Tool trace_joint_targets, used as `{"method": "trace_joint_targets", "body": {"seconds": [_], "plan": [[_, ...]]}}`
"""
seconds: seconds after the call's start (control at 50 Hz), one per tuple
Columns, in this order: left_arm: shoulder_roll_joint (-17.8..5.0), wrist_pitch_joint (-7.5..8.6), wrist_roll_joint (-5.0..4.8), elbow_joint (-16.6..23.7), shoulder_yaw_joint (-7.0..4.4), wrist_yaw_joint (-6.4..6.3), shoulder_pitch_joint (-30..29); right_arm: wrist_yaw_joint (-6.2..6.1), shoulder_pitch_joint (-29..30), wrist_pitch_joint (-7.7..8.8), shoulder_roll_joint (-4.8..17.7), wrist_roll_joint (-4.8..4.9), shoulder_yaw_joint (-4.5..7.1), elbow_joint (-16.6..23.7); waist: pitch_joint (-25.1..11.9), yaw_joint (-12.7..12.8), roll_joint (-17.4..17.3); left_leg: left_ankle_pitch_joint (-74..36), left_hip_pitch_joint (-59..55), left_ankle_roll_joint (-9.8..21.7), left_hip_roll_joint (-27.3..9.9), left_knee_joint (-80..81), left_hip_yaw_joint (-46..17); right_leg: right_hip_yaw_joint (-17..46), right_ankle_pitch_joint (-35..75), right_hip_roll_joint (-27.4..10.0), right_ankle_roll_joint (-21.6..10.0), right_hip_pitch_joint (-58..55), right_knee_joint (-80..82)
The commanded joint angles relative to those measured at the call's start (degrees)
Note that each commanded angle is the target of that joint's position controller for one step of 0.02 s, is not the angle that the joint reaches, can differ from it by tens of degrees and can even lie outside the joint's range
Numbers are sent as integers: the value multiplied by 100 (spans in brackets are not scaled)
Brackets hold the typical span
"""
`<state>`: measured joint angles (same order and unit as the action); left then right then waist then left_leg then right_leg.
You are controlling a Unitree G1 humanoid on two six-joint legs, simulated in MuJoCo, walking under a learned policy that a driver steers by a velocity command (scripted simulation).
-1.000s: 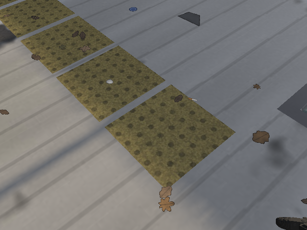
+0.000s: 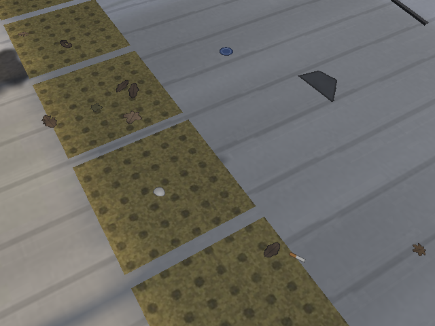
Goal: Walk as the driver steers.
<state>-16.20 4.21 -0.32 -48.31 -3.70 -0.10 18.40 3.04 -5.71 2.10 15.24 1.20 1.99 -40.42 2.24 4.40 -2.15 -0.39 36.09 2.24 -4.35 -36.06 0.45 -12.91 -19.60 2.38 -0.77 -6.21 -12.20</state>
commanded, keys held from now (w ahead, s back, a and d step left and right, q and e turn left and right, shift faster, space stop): w+q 0.88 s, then w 0.12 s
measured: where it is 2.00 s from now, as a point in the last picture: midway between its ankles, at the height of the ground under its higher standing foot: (138, 190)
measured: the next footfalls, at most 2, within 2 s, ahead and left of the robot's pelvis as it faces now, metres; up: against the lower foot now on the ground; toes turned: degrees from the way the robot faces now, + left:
left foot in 0.08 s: +0.22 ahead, +0.11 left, +0.00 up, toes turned +5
right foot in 0.54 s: +0.53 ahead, -0.05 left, +0.00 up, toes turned +23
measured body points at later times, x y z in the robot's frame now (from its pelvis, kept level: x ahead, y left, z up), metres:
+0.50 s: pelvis +0.30 +0.03 +0.00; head +0.33 +0.05 +0.45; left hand +0.46 +0.32 -0.07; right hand +0.42 -0.25 -0.10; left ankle +0.18 +0.10 -0.73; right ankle +0.49 -0.07 -0.71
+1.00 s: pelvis +0.54 +0.11 +0.00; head +0.57 +0.15 +0.45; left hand +0.38 +0.36 -0.13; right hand +0.87 +0.06 -0.07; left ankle +0.60 +0.31 -0.71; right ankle +0.49 -0.06 -0.73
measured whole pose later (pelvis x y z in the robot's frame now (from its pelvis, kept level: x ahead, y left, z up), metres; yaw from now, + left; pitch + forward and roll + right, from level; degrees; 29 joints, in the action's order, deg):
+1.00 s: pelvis +0.54 +0.11 +0.00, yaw +35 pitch +2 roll -2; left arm -17.8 4.1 -1.2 -49.0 -4.1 0.4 19.6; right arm 2.5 -4.4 1.2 15.7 1.2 2.7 -33.8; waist 2.7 5.9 -1.6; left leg 4.6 34.9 2.3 -4.0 -36.9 -0.5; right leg -11.5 -19.8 -0.8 1.7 -4.9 -14.0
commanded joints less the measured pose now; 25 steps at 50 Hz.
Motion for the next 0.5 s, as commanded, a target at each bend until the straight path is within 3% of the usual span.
{"method": "trace_joint_targets", "body": {"seconds": [0.02, 0.04, 0.06, 0.08, 0.1, 0.12, 0.14, 0.16, 0.18, 0.2, 0.22, 0.26, 0.3, 0.36, 0.42, 0.5], "plan": [[-1164, -108, -59, 258, -290, -95, -32, 90, 363, 62, 565, 2, 178, 662, 6, -239, 618, 794, -138, 293, 365, 69, 454, 261, 5486, -1822, -623, -252, -709], [-1234, -163, -59, 287, -306, -131, -87, 81, -91, 37, 728, 4, 274, 598, -305, -519, 718, 1059, -751, 429, 594, 34, 592, 190, 6286, -1780, -553, -220, -1421], [-1243, -202, -75, 325, -297, -165, -191, 29, -919, 23, 990, 18, 434, 419, -741, -1001, 656, 870, -1934, 629, 817, 333, 602, 64, 6322, -1616, -402, 204, -2531], [-1103, -165, -12, 422, -224, -197, -161, -86, -1882, -37, 1418, 25, 629, 210, -1279, -1439, 213, 731, -3721, 939, 399, 531, -295, 68, 4839, -1379, -166, 1512, -4174], [-211, -1, 177, 710, 59, -68, 470, -137, -1777, -19, 2005, 69, 719, 233, -1768, -717, -1307, 1553, -5773, 2047, -1116, 878, -3512, 471, -906, -156, 223, 4255, -6249], [-625, 238, 4, 753, 18, 29, -72, -131, -1944, 53, 1536, 23, 578, 395, -2465, -1130, -659, 2139, -6151, 2260, -1470, 1703, -4856, 1816, -1451, -5, 151, 4929, -6898], [-905, 363, -212, 967, -56, 84, -679, -128, -1749, 114, 1254, -38, 495, 363, -1641, -1219, -382, 1762, -5618, 1932, -1306, 1878, -3995, 1918, -909, -307, 23, 5342, -6760], [-825, 430, -173, 1025, -18, 63, -805, -133, -1404, 149, 1138, -22, 462, 389, -1085, -958, 91, 1199, -4767, 1739, -1061, 1887, -3313, 1869, -416, -549, -33, 5205, -6246], [-825, 434, -21, 979, -42, 22, -823, -141, -1033, 154, 974, -21, 414, 456, -715, -713, 290, 511, -3982, 1609, -842, 1946, -2788, 1826, -181, -715, 15, 4882, -5728], [-873, 379, 48, 962, -81, 15, -705, -167, -828, 165, 856, -96, 366, 554, -619, -511, 147, -38, -3450, 1586, -701, 2057, -2491, 1865, 0, -825, 69, 4461, -5495], [-855, 308, 82, 962, -91, 19, -615, -180, -733, 164, 837, -111, 360, 603, -561, -399, 97, -283, -3139, 1597, -608, 2175, -2367, 1848, 71, -843, 152, 4246, -5301], [-692, 192, 126, 963, -55, 11, -583, -236, -756, 179, 925, -68, 383, 560, -434, -325, 98, -724, -2623, 1605, -500, 2291, -2005, 1696, 236, -835, 355, 4101, -4794], [-531, 141, 141, 1094, 13, -4, -973, -315, -889, 164, 1087, -48, 430, 489, -261, -422, 58, -756, -2262, 1485, -292, 2335, -1664, 1587, 857, -739, 517, 4071, -3999], [-365, 172, 111, 1236, 96, 42, -1655, -385, -1111, 96, 1145, -5, 450, 389, -201, -711, -144, -128, -1970, 1129, 55, 2203, -1378, 1517, 2149, -440, 555, 3573, -2586], [-488, 225, 9, 1364, 63, 106, -2058, -397, -1427, 48, 1170, 29, 462, 255, -208, -878, -251, 413, -2170, 999, -80, 1999, -1751, 1623, 2465, -257, 503, 3306, -1963], [-788, 321, -26, 1338, -85, 150, -1802, -424, -1413, -8, 1087, 24, 461, 224, -253, -632, -511, 577, -2765, 823, -335, 1308, -2439, 1784, 1676, -251, 191, 2947, -1559]]}}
